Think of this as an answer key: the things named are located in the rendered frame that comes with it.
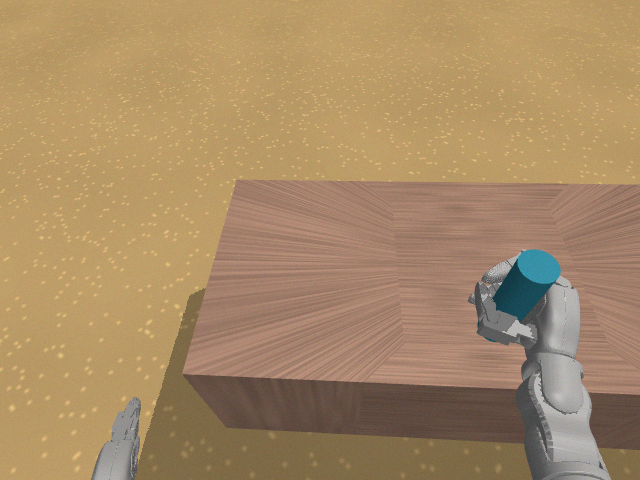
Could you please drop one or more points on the can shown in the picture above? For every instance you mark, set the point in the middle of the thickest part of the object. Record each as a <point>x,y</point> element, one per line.
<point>533,273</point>

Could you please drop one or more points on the left robot hand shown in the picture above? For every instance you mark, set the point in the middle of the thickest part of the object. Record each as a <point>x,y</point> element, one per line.
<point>118,459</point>

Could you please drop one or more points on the right robot arm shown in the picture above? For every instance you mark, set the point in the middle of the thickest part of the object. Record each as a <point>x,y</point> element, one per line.
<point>556,407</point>

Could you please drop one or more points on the right robot hand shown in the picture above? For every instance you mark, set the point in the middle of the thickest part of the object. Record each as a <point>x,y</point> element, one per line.
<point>552,325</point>

